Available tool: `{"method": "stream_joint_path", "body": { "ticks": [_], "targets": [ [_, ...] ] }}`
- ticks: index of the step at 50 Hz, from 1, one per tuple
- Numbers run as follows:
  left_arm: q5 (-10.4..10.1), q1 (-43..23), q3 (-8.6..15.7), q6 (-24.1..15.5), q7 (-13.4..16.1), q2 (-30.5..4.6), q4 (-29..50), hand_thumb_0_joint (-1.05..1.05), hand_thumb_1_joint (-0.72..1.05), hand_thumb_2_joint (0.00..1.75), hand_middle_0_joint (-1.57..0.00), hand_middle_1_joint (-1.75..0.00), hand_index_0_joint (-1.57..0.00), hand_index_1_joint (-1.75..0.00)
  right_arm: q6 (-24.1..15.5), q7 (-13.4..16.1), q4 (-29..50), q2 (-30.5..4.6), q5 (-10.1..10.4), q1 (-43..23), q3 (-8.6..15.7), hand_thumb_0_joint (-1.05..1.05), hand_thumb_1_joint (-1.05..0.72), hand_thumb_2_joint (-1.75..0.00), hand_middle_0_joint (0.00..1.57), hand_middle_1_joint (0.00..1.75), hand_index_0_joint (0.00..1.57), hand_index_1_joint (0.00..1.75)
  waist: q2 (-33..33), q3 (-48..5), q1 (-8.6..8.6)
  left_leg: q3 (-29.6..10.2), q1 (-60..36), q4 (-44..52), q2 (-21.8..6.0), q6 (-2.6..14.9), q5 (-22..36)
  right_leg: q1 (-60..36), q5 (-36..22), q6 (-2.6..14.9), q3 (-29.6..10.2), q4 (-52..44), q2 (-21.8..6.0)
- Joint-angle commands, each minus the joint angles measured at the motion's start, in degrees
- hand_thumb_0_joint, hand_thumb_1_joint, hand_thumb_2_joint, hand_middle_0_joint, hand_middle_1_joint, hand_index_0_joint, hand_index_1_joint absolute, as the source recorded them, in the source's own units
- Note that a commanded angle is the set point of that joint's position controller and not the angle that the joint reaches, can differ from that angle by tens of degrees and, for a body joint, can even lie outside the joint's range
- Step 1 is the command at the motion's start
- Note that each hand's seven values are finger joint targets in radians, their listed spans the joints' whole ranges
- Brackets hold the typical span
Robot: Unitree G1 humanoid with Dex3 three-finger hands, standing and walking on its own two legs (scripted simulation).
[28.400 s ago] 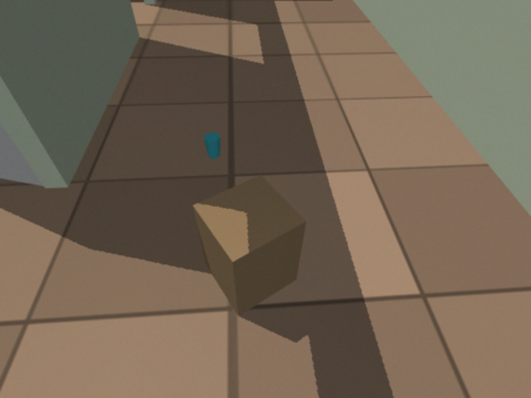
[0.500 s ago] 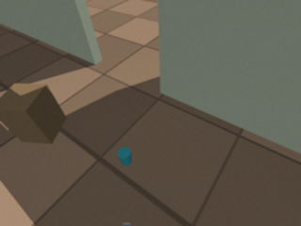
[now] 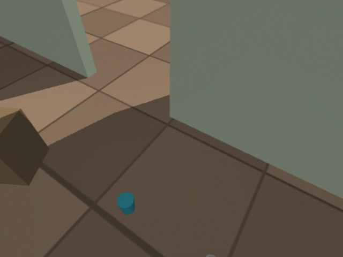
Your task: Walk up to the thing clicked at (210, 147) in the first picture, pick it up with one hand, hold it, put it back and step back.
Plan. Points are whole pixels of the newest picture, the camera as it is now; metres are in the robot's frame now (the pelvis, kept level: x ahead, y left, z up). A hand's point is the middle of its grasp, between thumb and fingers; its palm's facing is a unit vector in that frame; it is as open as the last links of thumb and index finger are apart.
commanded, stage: walk up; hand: left
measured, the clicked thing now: (127, 204) +0.54 +0.24 -0.70
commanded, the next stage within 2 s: stand in 1.98 s
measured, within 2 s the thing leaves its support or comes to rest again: neither
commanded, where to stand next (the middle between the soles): +0.22 +0.02 m, yaw +0 degrees
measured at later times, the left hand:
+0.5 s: hand out of the picture +0.16 +0.30 -0.16, palm faces -0.01 -0.91 -0.41, open 7.4 cm
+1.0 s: hand (69, 228) +0.26 +0.29 -0.15, palm faces -0.03 -0.93 -0.37, open 7.4 cm
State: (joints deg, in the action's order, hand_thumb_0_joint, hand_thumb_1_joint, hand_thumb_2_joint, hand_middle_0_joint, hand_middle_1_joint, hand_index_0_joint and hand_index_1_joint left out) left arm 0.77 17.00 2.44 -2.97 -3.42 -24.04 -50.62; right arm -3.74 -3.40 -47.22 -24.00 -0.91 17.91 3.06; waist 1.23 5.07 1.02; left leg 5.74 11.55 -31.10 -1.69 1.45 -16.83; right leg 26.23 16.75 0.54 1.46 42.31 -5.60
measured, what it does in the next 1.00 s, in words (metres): walks ahead: right foot, then left foot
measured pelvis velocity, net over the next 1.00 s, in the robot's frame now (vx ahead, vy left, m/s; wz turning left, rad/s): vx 0.17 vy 0.02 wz -0.01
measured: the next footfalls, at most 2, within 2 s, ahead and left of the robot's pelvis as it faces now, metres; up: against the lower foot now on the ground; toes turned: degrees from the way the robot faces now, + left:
right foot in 0.06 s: +0.21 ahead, -0.11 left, +0.00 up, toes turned -3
left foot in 0.44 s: +0.24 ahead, +0.15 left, +0.00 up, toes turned +1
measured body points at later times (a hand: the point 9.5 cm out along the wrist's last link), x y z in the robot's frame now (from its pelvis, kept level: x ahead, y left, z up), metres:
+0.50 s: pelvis +0.12 +0.02 -0.02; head +0.15 +0.02 +0.43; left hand +0.16 +0.35 -0.13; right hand +0.22 -0.30 -0.13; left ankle +0.20 +0.15 -0.73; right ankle +0.12 -0.13 -0.72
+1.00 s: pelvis +0.17 +0.02 +0.00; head +0.19 +0.02 +0.45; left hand +0.26 +0.33 -0.12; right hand +0.25 -0.28 -0.13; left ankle +0.20 +0.15 -0.73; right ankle +0.17 -0.11 -0.73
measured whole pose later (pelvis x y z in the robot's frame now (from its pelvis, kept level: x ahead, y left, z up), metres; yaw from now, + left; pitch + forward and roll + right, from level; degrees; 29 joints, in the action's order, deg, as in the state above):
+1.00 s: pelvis +0.17 +0.02 +0.00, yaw -1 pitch -2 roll +0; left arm -0.1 8.2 -0.1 -1.9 -0.3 -21.5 -59.6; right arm -1.1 -1.4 -60.9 -20.6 0.0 7.8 -0.2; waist -0.5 4.0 -0.5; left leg 1.6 15.3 -31.8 -1.3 -0.1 -14.4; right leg 13.0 16.9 -0.8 2.0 31.9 -2.1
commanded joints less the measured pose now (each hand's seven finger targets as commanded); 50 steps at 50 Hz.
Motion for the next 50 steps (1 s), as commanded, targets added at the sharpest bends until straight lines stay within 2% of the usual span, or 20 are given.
{"method": "stream_joint_path", "body": {
  "ticks": [1, 2, 3, 4, 5, 10, 18, 20, 21, 22, 23, 24, 28, 33, 34, 36, 37, 41, 43, 50],
  "targets": [
    [0.08, 7.46, 4.48, -2.46, 1.05, -11.38, 1.08, 0.0, 0.9, 0.9, -0.2, -0.3, -0.2, -0.3, -0.25, 0.58, 6.09, -14.14, 0.52, -4.9, 4.1, 0.0, -0.9, -0.9, 0.2, 0.3, 0.2, 0.3, -6.49, -3.83, -4.19, -8.76, 11.69, 4.89, -9.97, 8.78, -9.64, -17.46, -6.58, 0.42, 3.6, -8.6, 3.94],
    [0.22, 9.75, 5.17, -3.01, 1.61, -12.8, 0.48, 0.0, 0.9, 0.9, -0.2, -0.3, -0.2, -0.3, 0.01, 0.6, 6.03, -11.3, 0.26, -3.37, 3.04, 0.0, -0.9, -0.9, 0.2, 0.3, 0.2, 0.3, -0.98, -5.85, -5.35, -6.01, 14.52, -3.54, -7.28, 7.04, -7.82, -24.18, -3.54, 0.97, 2.39, -11.73, 4.45],
    [0.63, 13.84, 6.53, -3.66, 2.39, -16.33, -0.02, 0.0, 0.9, 0.9, -0.2, -0.3, -0.2, -0.3, 0.05, 0.62, 6.28, -7.45, 0.44, -1.65, 1.81, 0.0, -0.9, -0.9, 0.2, 0.3, 0.2, 0.3, 11.68, -6.35, -7.82, -1.72, 21.51, -20.73, -2.26, 4.46, -7.57, -29.02, 9.38, 3.51, -11.76, -20.07, -3.78],
    [0.38, 13.35, 6.93, -4.24, 2.94, -21.1, 2.08, 0.0, 0.9, 0.9, -0.2, -0.3, -0.2, -0.3, 0.44, 0.81, 6.74, -6.49, 0.44, 0.03, 1.21, 0.0, -0.9, -0.9, 0.2, 0.3, 0.2, 0.3, 15.97, -5.0, -6.62, -2.5, 31.32, -31.64, 3.82, 1.19, -13.78, -29.06, 16.97, 9.97, -38.62, -30.39, -18.45],
    [-0.5, 9.36, 6.47, -3.78, 2.78, -21.33, 2.97, 0.0, 0.9, 0.9, -0.2, -0.3, -0.2, -0.3, 1.06, 1.47, 5.72, -12.47, -0.16, -2.27, 2.97, 0.0, -0.9, -0.9, 0.2, 0.3, 0.2, 0.3, 8.28, -2.32, -5.43, -8.5, 30.4, -34.33, -0.79, 1.0, -14.32, -23.2, 18.22, 15.41, -41.35, -29.68, -21.95],
    [-0.9, 3.77, 5.0, -3.84, 3.31, -16.25, 4.07, 0.0, 0.9, 0.9, -0.2, -0.3, -0.2, -0.3, 1.88, 0.42, 0.55, -12.13, 0.06, 2.72, 3.91, 0.0, -0.9, -0.9, 0.2, 0.3, 0.2, 0.3, 8.08, -0.89, -1.86, -9.1, 22.76, -28.05, -3.97, -0.39, -1.67, -15.33, 1.96, 10.4, -15.28, -27.07, -10.23],
    [-0.12, 0.48, 3.14, -2.47, 4.02, -14.72, 5.11, 0.0, 0.9, 0.9, -0.2, -0.3, -0.2, -0.3, 2.28, 1.11, -0.34, -7.65, 0.28, -3.09, 2.72, 0.0, -0.9, -0.9, 0.2, 0.3, 0.2, 0.3, 8.43, -4.77, -2.11, -3.15, 6.4, -8.16, -1.24, -1.29, 6.33, -8.58, -23.81, 10.12, -3.54, -15.67, -7.98],
    [-0.87, -1.17, 2.57, -1.52, 4.23, -13.84, 4.76, 0.0, 0.9, 0.9, -0.2, -0.3, -0.2, -0.3, 1.56, 1.79, -2.15, -8.0, 0.36, -1.54, 2.72, 0.0, -0.9, -0.9, 0.2, 0.3, 0.2, 0.3, 4.88, -6.38, -0.41, -1.77, -0.38, -0.86, 0.71, -0.34, 11.51, -6.66, -21.74, 8.17, -1.99, -8.52, -6.29],
    [-0.96, -1.39, 1.64, -0.97, 4.28, -11.77, 4.82, 0.0, 0.9, 0.9, -0.2, -0.3, -0.2, -0.3, 1.16, 2.33, -3.08, -9.58, 0.02, 0.6, 3.15, 0.0, -0.9, -0.9, 0.2, 0.3, 0.2, 0.3, 1.51, -7.15, 0.79, -3.66, -3.68, 1.69, -0.05, 0.77, 12.23, -4.12, -14.72, 6.18, -1.79, -4.22, -4.74],
    [-1.19, 1.46, 0.57, -0.46, 4.19, -8.2, 4.89, 0.0, 0.9, 0.9, -0.2, -0.3, -0.2, -0.3, 0.82, 2.82, -3.1, -13.98, -0.45, 1.58, 3.95, 0.0, -0.9, -0.9, 0.2, 0.3, 0.2, 0.3, -9.96, -9.5, 0.35, -16.68, -7.04, 6.73, -10.25, 3.23, 14.28, -0.28, -1.86, 2.91, 0.8, 4.19, -0.16],
    [-1.49, 4.33, 0.45, 0.04, 4.12, -8.7, 5.16, 0.0, 0.9, 0.9, -0.2, -0.3, -0.2, -0.3, 0.46, 2.46, -1.44, -18.67, 0.22, 2.15, 5.01, 0.0, -0.9, -0.9, 0.2, 0.3, 0.2, 0.3, -13.64, -9.69, 0.17, -32.37, -9.06, 12.91, -18.89, 9.59, 1.14, 6.13, 15.75, 1.67, 1.99, 11.32, 6.4],
    [-0.68, 3.31, 1.59, 0.47, 4.81, -12.36, 2.71, 0.0, 0.9, 0.9, -0.2, -0.3, -0.2, -0.3, 0.79, 2.28, -2.0, -20.73, 0.5, 1.58, 6.06, 0.0, -0.9, -0.9, 0.2, 0.3, 0.2, 0.3, -13.42, -8.35, 1.28, -37.47, -6.81, 14.94, -21.58, 14.33, -10.36, 7.2, 18.67, 1.8, -1.42, 16.69, 3.43],
    [-0.61, 4.76, 2.09, -0.05, 4.02, -12.18, -0.62, 0.0, 0.9, 0.9, -0.2, -0.3, -0.2, -0.3, 1.46, 2.65, -0.34, -15.45, -0.12, -6.06, 4.17, 0.0, -0.9, -0.9, 0.2, 0.3, 0.2, 0.3, -13.94, -4.21, -1.4, -21.47, 3.39, 11.92, -13.54, 11.28, -8.14, 1.31, 11.58, 1.43, -1.39, 8.77, 1.24],
    [0.7, 4.96, 2.72, -0.77, 4.35, -9.38, -3.35, 0.0, 0.9, 0.9, -0.2, -0.3, -0.2, -0.3, 2.61, 2.29, 0.23, -11.14, 0.4, -9.91, 1.7, 0.0, -0.9, -0.9, 0.2, 0.3, 0.2, 0.3, -8.71, -6.56, -3.23, -13.49, 13.12, 2.65, -9.83, 6.7, -3.31, -16.95, -0.56, 1.23, 1.42, -11.17, 5.19],
    [1.15, 3.44, 3.04, -0.95, 4.66, -10.59, -3.04, 0.0, 0.9, 0.9, -0.2, -0.3, -0.2, -0.3, 2.7, 2.32, 0.0, -8.75, 0.84, -9.35, 0.73, 0.0, -0.9, -0.9, 0.2, 0.3, 0.2, 0.3, -4.76, -5.75, -3.43, -12.02, 16.13, 0.31, -8.21, 4.03, -6.4, -18.25, 0.56, 2.52, -3.07, -14.8, 2.54],
    [1.33, -3.49, 3.45, -1.2, 4.57, -16.59, -1.3, 0.0, 0.9, 0.9, -0.2, -0.3, -0.2, -0.3, 3.23, 2.7, -1.28, -7.38, 0.95, -10.05, 0.6, 0.0, -0.9, -0.9, 0.2, 0.3, 0.2, 0.3, 6.76, -0.68, -1.45, -5.11, 14.58, -11.67, 0.12, 0.05, -13.21, -4.94, 20.0, 10.14, -26.25, -26.98, -13.09],
    [0.94, -6.67, 3.12, -1.11, 4.29, -15.6, -0.66, 0.0, 0.9, 0.9, -0.2, -0.3, -0.2, -0.3, 3.26, 2.91, -2.92, -9.17, 0.69, -9.24, 1.17, 0.0, -0.9, -0.9, 0.2, 0.3, 0.2, 0.3, 4.61, 0.72, -0.53, -6.98, 10.22, -12.55, -1.14, 0.01, -11.1, -2.13, 16.06, 11.16, -24.63, -25.48, -12.92],
    [-0.39, -8.11, 1.04, -0.84, 3.95, -10.53, -2.48, 0.0, 0.9, 0.9, -0.2, -0.3, -0.2, -0.3, 1.1, 3.18, -6.78, -10.44, 0.89, -7.28, 1.0, 0.0, -0.9, -0.9, 0.2, 0.3, 0.2, 0.3, 1.89, -7.6, 0.41, -12.09, -1.8, 2.6, -4.96, 1.8, 10.0, -6.78, -11.66, 3.38, -6.96, -13.51, -2.68],
    [-0.85, -6.61, 0.86, -0.42, 3.81, -10.22, -3.91, 0.0, 0.9, 0.9, -0.2, -0.3, -0.2, -0.3, 0.86, 2.93, -7.17, -11.68, 1.06, -10.95, 0.49, 0.0, -0.9, -0.9, 0.2, 0.3, 0.2, 0.3, 0.11, -7.58, -2.04, -14.61, 2.16, 4.23, -7.39, 3.5, 8.93, -11.7, -4.74, 1.74, -4.35, -14.07, 0.52],
    [-1.35, -10.51, 0.11, 0.16, 4.0, -9.78, -7.24, 0.0, 0.9, 0.9, -0.2, -0.3, -0.2, -0.3, 1.08, 3.28, -11.51, -10.27, 1.13, -12.95, -0.66, 0.0, -0.9, -0.9, 0.2, 0.3, 0.2, 0.3, -2.96, -8.76, -1.78, -12.07, -0.67, 7.65, -6.51, 1.77, 16.43, -16.81, -11.88, 1.94, -4.22, -16.23, -0.72]
  ]
}}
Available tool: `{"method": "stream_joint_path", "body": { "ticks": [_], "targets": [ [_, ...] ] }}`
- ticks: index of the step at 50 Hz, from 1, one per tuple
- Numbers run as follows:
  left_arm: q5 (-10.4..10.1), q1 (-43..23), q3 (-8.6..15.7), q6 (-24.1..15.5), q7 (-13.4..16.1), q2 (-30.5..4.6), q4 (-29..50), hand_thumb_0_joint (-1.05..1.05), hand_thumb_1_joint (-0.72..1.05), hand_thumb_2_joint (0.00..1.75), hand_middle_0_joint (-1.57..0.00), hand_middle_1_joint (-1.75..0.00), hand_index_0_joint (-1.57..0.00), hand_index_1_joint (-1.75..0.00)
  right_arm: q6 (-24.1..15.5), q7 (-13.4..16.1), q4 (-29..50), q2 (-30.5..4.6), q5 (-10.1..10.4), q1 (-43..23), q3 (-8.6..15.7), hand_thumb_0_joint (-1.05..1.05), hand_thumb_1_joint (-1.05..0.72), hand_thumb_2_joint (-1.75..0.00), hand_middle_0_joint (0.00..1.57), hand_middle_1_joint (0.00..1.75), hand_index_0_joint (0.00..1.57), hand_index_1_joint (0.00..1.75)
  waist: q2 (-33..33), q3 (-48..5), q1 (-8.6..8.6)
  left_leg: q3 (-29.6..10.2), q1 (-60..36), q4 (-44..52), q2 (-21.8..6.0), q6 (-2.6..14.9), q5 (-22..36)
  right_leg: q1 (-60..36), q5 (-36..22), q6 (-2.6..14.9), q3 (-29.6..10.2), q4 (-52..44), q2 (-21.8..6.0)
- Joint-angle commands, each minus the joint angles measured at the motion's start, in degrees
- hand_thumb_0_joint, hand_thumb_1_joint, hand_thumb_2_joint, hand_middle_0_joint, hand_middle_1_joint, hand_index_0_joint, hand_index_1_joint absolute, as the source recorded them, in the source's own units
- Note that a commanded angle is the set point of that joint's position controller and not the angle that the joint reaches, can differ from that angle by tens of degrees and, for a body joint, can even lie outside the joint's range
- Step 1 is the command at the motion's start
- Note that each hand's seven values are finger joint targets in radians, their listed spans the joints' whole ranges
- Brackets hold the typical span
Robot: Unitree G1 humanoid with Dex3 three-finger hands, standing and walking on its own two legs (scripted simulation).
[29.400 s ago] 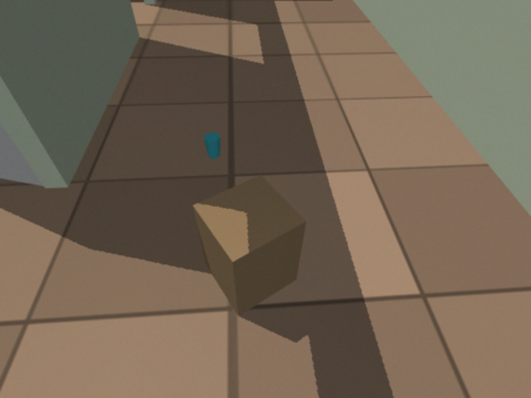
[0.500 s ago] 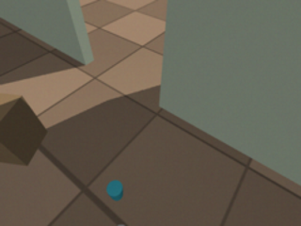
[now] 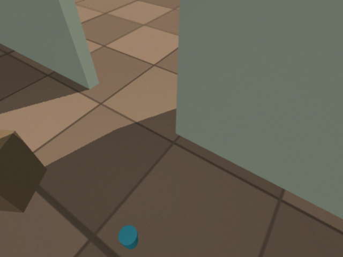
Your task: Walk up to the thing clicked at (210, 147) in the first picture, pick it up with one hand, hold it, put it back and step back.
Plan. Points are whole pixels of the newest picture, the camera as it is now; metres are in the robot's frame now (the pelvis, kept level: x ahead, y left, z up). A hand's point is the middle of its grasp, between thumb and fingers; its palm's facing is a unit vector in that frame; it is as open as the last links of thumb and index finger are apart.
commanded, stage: walk up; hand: left
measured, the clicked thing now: (129, 238) +0.37 +0.22 -0.70
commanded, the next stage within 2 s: stand in 0.98 s
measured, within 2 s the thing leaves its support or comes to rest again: neither
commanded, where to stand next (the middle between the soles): +0.05 +0.00 m, yaw +1 degrees
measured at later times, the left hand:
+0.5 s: hand out of the picture +0.10 +0.25 -0.14, palm faces -0.02 -0.94 -0.34, open 7.4 cm
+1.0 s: hand out of the picture +0.10 +0.26 -0.14, palm faces -0.01 -0.94 -0.34, open 7.4 cm
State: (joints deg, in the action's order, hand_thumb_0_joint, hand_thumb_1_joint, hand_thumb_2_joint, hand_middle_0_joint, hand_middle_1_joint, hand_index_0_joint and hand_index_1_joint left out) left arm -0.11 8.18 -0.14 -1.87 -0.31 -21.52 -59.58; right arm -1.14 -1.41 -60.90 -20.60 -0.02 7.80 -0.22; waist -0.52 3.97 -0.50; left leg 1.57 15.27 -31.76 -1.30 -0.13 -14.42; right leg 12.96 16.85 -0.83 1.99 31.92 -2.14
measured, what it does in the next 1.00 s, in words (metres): stands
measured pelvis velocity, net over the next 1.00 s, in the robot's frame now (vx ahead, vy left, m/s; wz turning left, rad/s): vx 0.02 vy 0.00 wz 0.01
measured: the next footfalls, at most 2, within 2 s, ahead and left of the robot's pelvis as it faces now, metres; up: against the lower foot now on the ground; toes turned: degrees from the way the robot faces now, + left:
none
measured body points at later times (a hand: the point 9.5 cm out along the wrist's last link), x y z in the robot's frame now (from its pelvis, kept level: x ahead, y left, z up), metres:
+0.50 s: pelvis +0.01 +0.00 +0.01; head +0.02 +0.00 +0.46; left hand +0.10 +0.30 -0.12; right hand +0.10 -0.31 -0.11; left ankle +0.03 +0.12 -0.73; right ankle +0.00 -0.13 -0.73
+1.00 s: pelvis +0.02 +0.00 +0.02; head +0.03 +0.01 +0.47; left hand +0.10 +0.30 -0.12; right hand +0.10 -0.30 -0.12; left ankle +0.03 +0.12 -0.73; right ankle +0.00 -0.13 -0.73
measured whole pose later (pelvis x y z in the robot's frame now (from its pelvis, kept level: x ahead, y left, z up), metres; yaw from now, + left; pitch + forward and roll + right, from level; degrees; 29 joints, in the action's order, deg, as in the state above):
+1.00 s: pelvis +0.02 +0.00 +0.02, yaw +0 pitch -2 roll +0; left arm 0.7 4.7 0.4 -0.6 -0.3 -19.8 -66.4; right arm -0.5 -0.7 -66.5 -19.7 -0.6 4.6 0.5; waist 0.0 2.3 0.1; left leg 1.5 7.6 -19.3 -0.7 -0.1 -9.9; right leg 4.5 11.6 -1.6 2.5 18.1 -2.3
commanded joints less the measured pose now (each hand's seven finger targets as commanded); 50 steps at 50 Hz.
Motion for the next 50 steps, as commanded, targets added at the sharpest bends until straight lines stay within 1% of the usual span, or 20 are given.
{"method": "stream_joint_path", "body": {
  "ticks": [1, 4, 6, 9, 11, 16, 18, 23, 24, 26, 30, 32, 34, 40, 41, 45, 46, 48, 49, 50],
  "targets": [
    [-0.42, -2.02, 2.58, -0.87, 0.88, -12.02, 1.17, 0.0, 0.9, 0.9, -0.2, -0.3, -0.2, -0.3, -1.42, 1.29, 1.91, -13.63, 0.29, -3.77, 2.63, 0.0, -0.9, -0.9, 0.2, 0.3, 0.2, 0.3, -1.29, -7.5, -0.37, -8.0, -4.55, 8.67, -6.98, 3.41, 13.7, -4.12, -11.5, 3.12, -4.48, -6.85, -4.19],
    [-0.15, -3.17, 2.39, -0.75, 0.86, -12.07, -0.06, 0.0, 0.9, 0.9, -0.2, -0.3, -0.2, -0.3, -1.15, 1.35, 0.82, -13.22, 0.27, -5.12, 2.49, 0.0, -0.9, -0.9, 0.2, 0.3, 0.2, 0.3, -0.23, -6.98, -0.25, -7.0, -5.29, 9.59, -6.46, 3.0, 12.45, -5.05, -11.69, 3.04, -4.88, -9.73, -4.77],
    [-0.09, -4.88, 2.39, -0.75, 0.81, -12.0, -0.55, 0.0, 0.9, 0.9, -0.2, -0.3, -0.2, -0.3, -1.16, 1.37, -0.06, -12.84, 0.2, -4.79, 2.4, 0.0, -0.9, -0.9, 0.2, 0.3, 0.2, 0.3, 0.44, -8.05, 0.27, -6.11, -6.32, 9.98, -6.15, 2.59, 14.62, -6.57, -14.2, 2.84, -5.06, -10.53, -5.4],
    [-0.1, -6.25, 2.32, -0.58, 0.74, -11.68, -1.56, 0.0, 0.9, 0.9, -0.2, -0.3, -0.2, -0.3, -1.11, 1.37, -0.77, -12.63, 0.15, -5.9, 2.46, 0.0, -0.9, -0.9, 0.2, 0.3, 0.2, 0.3, -0.01, -6.91, 0.31, -6.03, -7.12, 11.44, -6.18, 2.25, 15.18, -6.46, -13.81, 2.32, -4.47, -12.06, -5.19],
    [0.04, -6.58, 2.38, -0.48, 0.7, -11.68, -2.03, 0.0, 0.9, 0.9, -0.2, -0.3, -0.2, -0.3, -1.05, 1.4, -1.08, -12.63, 0.03, -6.41, 2.5, 0.0, -0.9, -0.9, 0.2, 0.3, 0.2, 0.3, 0.52, -7.49, 0.27, -5.61, -8.35, 11.82, -6.3, 2.27, 15.31, -6.85, -14.12, 2.2, -4.4, -12.83, -5.41],
    [0.14, -7.67, 2.38, -0.36, 0.58, -11.25, -2.99, 0.0, 0.9, 0.9, -0.2, -0.3, -0.2, -0.3, -0.84, 1.36, -1.73, -12.21, -0.15, -6.81, 2.52, 0.0, -0.9, -0.9, 0.2, 0.3, 0.2, 0.3, 0.07, -5.18, 0.52, -5.67, -7.56, 14.02, -5.89, 1.68, 11.53, -5.98, -10.48, 1.84, -4.47, -14.95, -5.15],
    [0.4, -7.74, 2.31, -0.35, 0.49, -11.33, -2.96, 0.0, 0.9, 0.9, -0.2, -0.3, -0.2, -0.3, -0.88, 1.35, -1.74, -12.41, -0.37, -7.33, 2.45, 0.0, -0.9, -0.9, 0.2, 0.3, 0.2, 0.3, -0.18, -5.63, 0.49, -5.59, -7.94, 14.45, -5.83, 1.76, 9.26, -6.06, -9.99, 1.8, -4.7, -15.53, -5.4],
    [0.5, -7.43, 2.52, -0.33, 0.44, -11.1, -3.61, 0.0, 0.9, 0.9, -0.2, -0.3, -0.2, -0.3, -0.91, 1.33, -2.03, -12.2, -0.29, -7.12, 2.4, 0.0, -0.9, -0.9, 0.2, 0.3, 0.2, 0.3, -0.26, -5.42, 0.5, -5.83, -7.9, 15.17, -5.78, 1.67, 9.15, -6.27, -8.94, 1.58, -4.43, -16.26, -5.13],
    [0.63, -7.82, 2.53, -0.33, 0.42, -11.21, -3.57, 0.0, 0.9, 0.9, -0.2, -0.3, -0.2, -0.3, -0.91, 1.38, -2.25, -12.25, -0.32, -6.64, 2.44, 0.0, -0.9, -0.9, 0.2, 0.3, 0.2, 0.3, 0.25, -5.71, 0.8, -5.73, -7.83, 15.31, -5.73, 1.59, 8.91, -6.84, -9.28, 1.7, -4.63, -16.43, -5.28],
    [0.51, -6.93, 2.62, -0.35, 0.42, -11.04, -3.72, 0.0, 0.9, 0.9, -0.2, -0.3, -0.2, -0.3, -0.94, 1.38, -2.02, -12.19, -0.33, -6.96, 2.37, 0.0, -0.9, -0.9, 0.2, 0.3, 0.2, 0.3, -0.26, -6.15, 0.48, -5.7, -8.59, 15.08, -5.69, 1.61, 10.27, -6.68, -10.09, 1.52, -4.4, -16.36, -5.23],
    [0.57, -7.24, 2.69, -0.27, 0.47, -11.04, -3.7, 0.0, 0.9, 0.9, -0.2, -0.3, -0.2, -0.3, -0.88, 1.52, -2.39, -12.32, -0.37, -6.27, 2.51, 0.0, -0.9, -0.9, 0.2, 0.3, 0.2, 0.3, 0.21, -6.77, 0.82, -5.49, -9.2, 14.96, -5.79, 1.47, 11.5, -7.28, -11.51, 1.58, -4.4, -16.31, -5.38],
    [0.65, -6.5, 2.66, -0.25, 0.56, -10.82, -3.89, 0.0, 0.9, 0.9, -0.2, -0.3, -0.2, -0.3, -0.86, 1.57, -2.34, -12.34, -0.38, -6.38, 2.65, 0.0, -0.9, -0.9, 0.2, 0.3, 0.2, 0.3, 0.29, -7.42, 0.63, -5.54, -9.65, 14.63, -5.89, 1.77, 12.96, -8.0, -12.6, 1.48, -3.94, -16.21, -5.35],
    [0.56, -6.84, 2.77, -0.22, 0.6, -10.86, -3.92, 0.0, 0.9, 0.9, -0.2, -0.3, -0.2, -0.3, -0.81, 1.63, -2.55, -11.77, -0.32, -5.36, 2.58, 0.0, -0.9, -0.9, 0.2, 0.3, 0.2, 0.3, 1.13, -7.09, 0.88, -5.44, -9.67, 14.73, -5.84, 1.58, 14.31, -8.22, -13.22, 1.48, -4.02, -16.05, -5.41],
    [0.56, -5.96, 2.78, -0.07, 0.73, -10.6, -4.0, 0.0, 0.9, 0.9, -0.2, -0.3, -0.2, -0.3, -0.52, 1.66, -2.33, -11.68, -0.26, -6.03, 2.66, 0.0, -0.9, -0.9, 0.2, 0.3, 0.2, 0.3, 0.55, -5.74, 0.66, -5.48, -9.68, 14.67, -5.63, 1.49, 13.49, -7.08, -12.36, 1.27, -3.86, -16.57, -5.14],
    [0.62, -6.29, 2.85, -0.04, 0.75, -10.64, -3.97, 0.0, 0.9, 0.9, -0.2, -0.3, -0.2, -0.3, -0.48, 1.65, -2.46, -11.59, -0.3, -5.72, 2.72, 0.0, -0.9, -0.9, 0.2, 0.3, 0.2, 0.3, 1.02, -5.68, 0.92, -5.59, -9.24, 14.7, -5.57, 1.46, 13.31, -7.41, -11.95, 1.3, -3.78, -16.81, -5.01],
    [0.84, -6.01, 2.87, -0.02, 0.77, -10.51, -3.68, 0.0, 0.9, 0.9, -0.2, -0.3, -0.2, -0.3, -0.53, 1.64, -2.23, -11.59, -0.4, -5.92, 2.75, 0.0, -0.9, -0.9, 0.2, 0.3, 0.2, 0.3, 0.58, -6.42, 0.77, -5.43, -9.56, 14.75, -5.72, 1.71, 13.16, -8.08, -12.71, 1.34, -3.75, -16.63, -5.23],
    [0.71, -6.24, 2.9, -0.05, 0.76, -10.43, -3.75, 0.0, 0.9, 0.9, -0.2, -0.3, -0.2, -0.3, -0.51, 1.62, -2.31, -11.32, -0.39, -5.61, 2.66, 0.0, -0.9, -0.9, 0.2, 0.3, 0.2, 0.3, 0.68, -5.92, 0.72, -5.57, -9.52, 14.95, -5.64, 1.43, 14.15, -7.82, -12.87, 1.2, -3.85, -16.64, -5.2],
    [0.78, -6.24, 2.88, -0.05, 0.75, -10.56, -3.48, 0.0, 0.9, 0.9, -0.2, -0.3, -0.2, -0.3, -0.5, 1.63, -2.06, -11.64, -0.4, -5.92, 2.72, 0.0, -0.9, -0.9, 0.2, 0.3, 0.2, 0.3, 0.29, -5.66, 0.8, -5.48, -9.42, 15.12, -5.58, 1.43, 13.34, -7.87, -13.05, 1.16, -3.88, -16.76, -5.26],
    [0.53, -6.08, 2.73, -0.05, 0.96, -10.74, -3.25, 0.0, 0.9, 0.9, -0.2, -0.3, -0.2, -0.3, -0.59, 1.8, -1.54, -11.24, -0.46, -6.78, 2.61, 0.0, -0.9, -0.9, 0.2, 0.3, 0.2, 0.3, 1.29, -4.74, 0.79, -6.28, -9.4, 15.66, -7.05, 0.99, 17.6, -7.32, -15.3, 1.22, -4.16, -16.38, -6.05],
    [0.41, -6.2, 2.64, 0.01, 1.0, -10.18, -3.27, 0.0, 0.9, 0.9, -0.2, -0.3, -0.2, -0.3, -0.61, 1.88, -1.56, -11.39, -0.27, -6.73, 2.52, 0.0, -0.9, -0.9, 0.2, 0.3, 0.2, 0.3, 0.9, -4.85, 0.84, -6.21, -9.31, 15.6, -6.86, 0.74, 19.0, -7.8, -16.09, 1.16, -4.11, -16.47, -6.03]
  ]
}}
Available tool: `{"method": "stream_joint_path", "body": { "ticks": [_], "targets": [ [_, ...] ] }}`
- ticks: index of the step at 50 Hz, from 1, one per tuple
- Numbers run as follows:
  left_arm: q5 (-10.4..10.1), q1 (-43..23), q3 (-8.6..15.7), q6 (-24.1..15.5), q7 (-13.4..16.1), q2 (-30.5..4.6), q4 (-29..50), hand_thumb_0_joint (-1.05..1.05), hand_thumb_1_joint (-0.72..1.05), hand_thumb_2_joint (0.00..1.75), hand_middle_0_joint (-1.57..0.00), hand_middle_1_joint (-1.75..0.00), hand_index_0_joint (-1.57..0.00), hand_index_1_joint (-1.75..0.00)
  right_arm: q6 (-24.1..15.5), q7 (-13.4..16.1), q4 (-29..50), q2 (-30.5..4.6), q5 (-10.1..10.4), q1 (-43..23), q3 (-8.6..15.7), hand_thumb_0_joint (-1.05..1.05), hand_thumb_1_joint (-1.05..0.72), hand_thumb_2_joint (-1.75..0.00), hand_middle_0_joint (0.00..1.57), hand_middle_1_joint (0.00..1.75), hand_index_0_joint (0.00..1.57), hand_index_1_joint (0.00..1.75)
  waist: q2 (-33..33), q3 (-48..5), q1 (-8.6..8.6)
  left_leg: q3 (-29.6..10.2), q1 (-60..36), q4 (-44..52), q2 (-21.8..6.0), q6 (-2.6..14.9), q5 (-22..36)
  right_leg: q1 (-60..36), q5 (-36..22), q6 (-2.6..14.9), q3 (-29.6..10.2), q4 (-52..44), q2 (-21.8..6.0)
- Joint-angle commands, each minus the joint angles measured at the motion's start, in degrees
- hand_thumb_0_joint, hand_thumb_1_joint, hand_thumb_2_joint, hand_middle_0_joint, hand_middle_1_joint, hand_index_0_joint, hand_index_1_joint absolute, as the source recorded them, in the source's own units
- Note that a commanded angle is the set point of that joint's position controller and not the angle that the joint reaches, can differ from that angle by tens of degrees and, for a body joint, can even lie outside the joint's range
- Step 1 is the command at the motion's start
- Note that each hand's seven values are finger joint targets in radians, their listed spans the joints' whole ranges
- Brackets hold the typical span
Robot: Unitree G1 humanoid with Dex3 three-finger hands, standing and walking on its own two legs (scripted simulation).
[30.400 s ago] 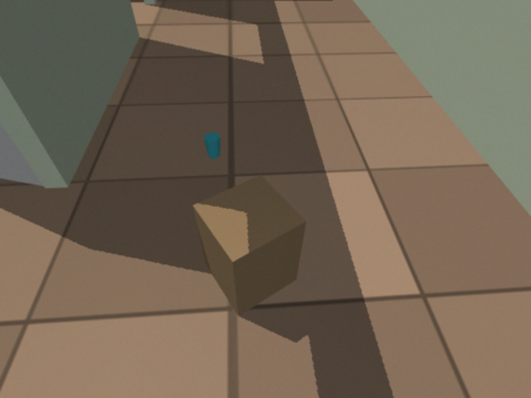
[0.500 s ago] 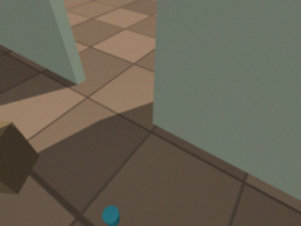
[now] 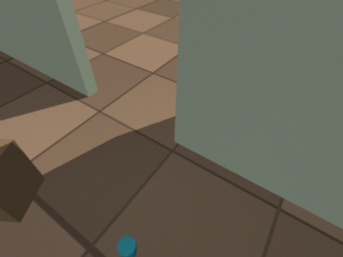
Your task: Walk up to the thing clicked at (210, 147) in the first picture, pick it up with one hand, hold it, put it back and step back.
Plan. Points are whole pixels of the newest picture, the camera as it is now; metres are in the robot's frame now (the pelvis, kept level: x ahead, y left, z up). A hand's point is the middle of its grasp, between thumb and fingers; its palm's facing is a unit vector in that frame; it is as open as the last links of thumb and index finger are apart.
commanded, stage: stand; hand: left
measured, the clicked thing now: (128, 249) +0.35 +0.22 -0.72
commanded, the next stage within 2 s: none
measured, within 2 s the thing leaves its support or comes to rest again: neither
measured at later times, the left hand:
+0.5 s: hand out of the picture +0.07 +0.25 -0.16, palm faces -0.03 -0.94 -0.34, open 7.4 cm
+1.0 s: hand out of the picture +0.06 +0.24 -0.16, palm faces -0.03 -0.94 -0.34, open 7.4 cm
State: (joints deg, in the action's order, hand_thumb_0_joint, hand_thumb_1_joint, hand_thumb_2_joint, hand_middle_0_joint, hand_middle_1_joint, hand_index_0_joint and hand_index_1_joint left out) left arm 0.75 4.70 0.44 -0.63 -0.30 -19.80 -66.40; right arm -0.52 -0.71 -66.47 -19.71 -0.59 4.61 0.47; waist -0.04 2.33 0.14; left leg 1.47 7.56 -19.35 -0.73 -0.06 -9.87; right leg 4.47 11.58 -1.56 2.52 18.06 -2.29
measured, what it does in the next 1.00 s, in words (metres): stands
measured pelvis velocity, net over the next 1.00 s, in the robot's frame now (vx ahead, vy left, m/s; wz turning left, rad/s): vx -0.01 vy -0.01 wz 0.00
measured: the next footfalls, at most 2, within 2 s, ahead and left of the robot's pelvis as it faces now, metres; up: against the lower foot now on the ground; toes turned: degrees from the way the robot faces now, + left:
none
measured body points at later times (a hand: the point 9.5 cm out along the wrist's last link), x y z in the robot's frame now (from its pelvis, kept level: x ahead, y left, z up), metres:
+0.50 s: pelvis -0.01 +0.00 +0.00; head +0.00 +0.00 +0.45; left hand +0.07 +0.30 -0.13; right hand +0.07 -0.30 -0.13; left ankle +0.01 +0.12 -0.75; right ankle -0.02 -0.13 -0.75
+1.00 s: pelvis -0.01 -0.01 +0.00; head +0.00 -0.01 +0.45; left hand +0.06 +0.29 -0.13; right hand +0.07 -0.31 -0.13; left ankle +0.01 +0.12 -0.75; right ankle -0.02 -0.13 -0.75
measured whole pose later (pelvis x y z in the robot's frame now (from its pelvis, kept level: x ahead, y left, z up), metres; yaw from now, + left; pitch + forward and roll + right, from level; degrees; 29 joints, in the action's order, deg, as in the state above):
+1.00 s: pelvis -0.01 -0.01 +0.00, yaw +0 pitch -2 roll +0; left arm 0.6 6.5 -0.2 -0.4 -0.4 -20.2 -65.2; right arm -0.6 -0.7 -66.2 -19.9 -0.7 5.4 0.1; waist 0.0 2.7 0.2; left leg 1.3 7.3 -17.4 -1.4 -1.0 -8.1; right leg 5.0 10.8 -0.7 2.7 17.8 -1.6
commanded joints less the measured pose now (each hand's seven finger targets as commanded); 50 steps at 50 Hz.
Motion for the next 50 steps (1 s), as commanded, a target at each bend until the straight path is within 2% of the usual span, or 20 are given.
{"method": "stream_joint_path", "body": {
  "ticks": [1, 4, 12, 14, 19, 26, 31, 41, 42, 50],
  "targets": [
    [-0.5, -2.58, 2.16, -1.21, 0.95, -12.06, 3.55, 0.0, 0.9, 0.9, -0.2, -0.3, -0.2, -0.3, -1.33, 1.24, 3.71, -12.52, 0.27, -3.28, 1.86, 0.0, -0.9, -0.9, 0.2, 0.3, 0.2, 0.3, 0.0, -4.0, 0.19, -5.81, -2.42, 3.22, -7.36, 0.45, 14.09, 0.34, -10.45, 1.83, -4.86, -2.7, -5.96],
    [-0.46, -2.26, 2.11, -1.18, 0.83, -11.97, 3.87, 0.0, 0.9, 0.9, -0.2, -0.3, -0.2, -0.3, -1.42, 1.21, 3.8, -12.69, 0.22, -3.34, 1.95, 0.0, -0.9, -0.9, 0.2, 0.3, 0.2, 0.3, -1.3, -6.04, 0.12, -5.44, -3.23, 3.08, -7.57, 0.64, 14.66, -1.03, -11.02, 1.98, -4.94, -2.77, -6.13],
    [-0.32, -2.36, 2.03, -1.17, 0.82, -12.49, 4.12, 0.0, 0.9, 0.9, -0.2, -0.3, -0.2, -0.3, -1.43, 1.19, 3.58, -12.33, 0.26, -3.66, 1.86, 0.0, -0.9, -0.9, 0.2, 0.3, 0.2, 0.3, 0.0, -6.24, 0.12, -5.46, -3.96, 3.46, -7.88, 0.56, 14.53, -0.66, -11.05, 2.14, -4.92, -2.76, -6.27],
    [-0.36, -2.46, 1.84, -1.11, 0.78, -12.14, 4.16, 0.0, 0.9, 0.9, -0.2, -0.3, -0.2, -0.3, -1.26, 1.17, 3.59, -12.34, 0.22, -3.49, 1.7, 0.0, -0.9, -0.9, 0.2, 0.3, 0.2, 0.3, -0.34, -4.88, 0.29, -5.19, -2.6, 4.14, -7.35, 0.5, 11.02, -0.08, -8.64, 1.92, -5.09, -3.73, -6.2],
    [-0.27, -1.97, 1.92, -0.96, 0.62, -12.47, 4.06, 0.0, 0.9, 0.9, -0.2, -0.3, -0.2, -0.3, -1.25, 0.97, 3.5, -12.41, 0.24, -3.55, 1.75, 0.0, -0.9, -0.9, 0.2, 0.3, 0.2, 0.3, -0.31, -4.27, 0.22, -5.56, -2.5, 4.84, -7.25, 0.46, 6.77, 1.07, -4.94, 2.17, -5.19, -3.98, -6.13],
    [-0.41, -2.03, 1.8, -1.09, 0.59, -12.31, 4.38, 0.0, 0.9, 0.9, -0.2, -0.3, -0.2, -0.3, -1.47, 0.93, 3.38, -12.2, 0.07, -2.66, 1.66, 0.0, -0.9, -0.9, 0.2, 0.3, 0.2, 0.3, 0.08, -4.16, 0.33, -5.75, -2.4, 4.55, -7.27, 0.34, 9.33, 1.24, -6.0, 2.23, -5.3, -3.72, -6.14],
    [-0.3, -1.01, 1.88, -1.0, 0.61, -12.56, 4.15, 0.0, 0.9, 0.9, -0.2, -0.3, -0.2, -0.3, -1.23, 0.95, 3.47, -12.31, 0.22, -2.6, 1.66, 0.0, -0.9, -0.9, 0.2, 0.3, 0.2, 0.3, 0.17, -3.71, 0.23, -5.81, -2.31, 4.66, -7.03, 0.45, 6.16, 2.04, -4.35, 2.21, -5.27, -4.08, -5.99],
    [-0.22, -0.21, 1.83, -0.97, 0.57, -12.59, 4.35, 0.0, 0.9, 0.9, -0.2, -0.3, -0.2, -0.3, -1.28, 0.99, 3.55, -12.56, 0.1, -2.14, 1.68, 0.0, -0.9, -0.9, 0.2, 0.3, 0.2, 0.3, 0.1, -4.24, -0.18, -5.88, -2.73, 4.2, -7.4, 0.63, 8.27, 1.64, -5.7, 2.4, -5.26, -3.55, -5.98],
    [-0.3, -0.77, 1.93, -1.0, 0.61, -12.91, 4.3, 0.0, 0.9, 0.9, -0.2, -0.3, -0.2, -0.3, -1.25, 0.97, 3.47, -12.09, 0.13, -1.42, 1.52, 0.0, -0.9, -0.9, 0.2, 0.3, 0.2, 0.3, 0.49, -3.81, 0.25, -5.75, -2.08, 4.44, -7.17, 0.54, 7.66, 1.42, -5.55, 2.4, -5.51, -3.66, -6.09],
    [-0.41, -0.54, 1.82, -1.05, 0.69, -12.86, 4.71, 0.0, 0.9, 0.9, -0.2, -0.3, -0.2, -0.3, -1.18, 0.94, 3.66, -12.43, -0.02, -1.32, 1.61, 0.0, -0.9, -0.9, 0.2, 0.3, 0.2, 0.3, 0.0, -3.63, 0.21, -5.66, -2.39, 4.1, -7.33, 0.34, 7.47, 1.73, -5.32, 2.58, -5.83, -3.99, -6.1]
  ]
}}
